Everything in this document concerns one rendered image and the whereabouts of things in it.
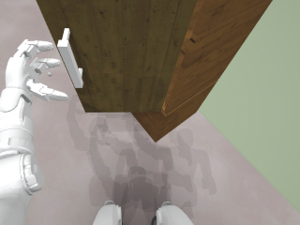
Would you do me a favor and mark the robot left forearm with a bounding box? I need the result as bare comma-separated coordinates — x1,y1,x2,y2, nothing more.
0,87,36,159

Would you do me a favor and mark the right robot thigh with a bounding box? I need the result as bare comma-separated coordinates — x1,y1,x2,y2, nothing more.
156,205,194,225

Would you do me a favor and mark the left robot hand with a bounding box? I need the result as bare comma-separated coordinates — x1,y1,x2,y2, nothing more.
5,39,68,102

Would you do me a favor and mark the cupboard door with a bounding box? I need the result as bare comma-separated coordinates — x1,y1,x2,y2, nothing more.
36,0,197,113

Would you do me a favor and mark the left robot upper arm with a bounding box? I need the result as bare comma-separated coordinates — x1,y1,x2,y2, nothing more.
0,153,44,225

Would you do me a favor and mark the left robot shin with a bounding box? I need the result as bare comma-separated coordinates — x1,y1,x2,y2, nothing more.
104,201,114,206

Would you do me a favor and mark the handle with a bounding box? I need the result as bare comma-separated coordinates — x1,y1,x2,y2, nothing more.
57,28,83,88

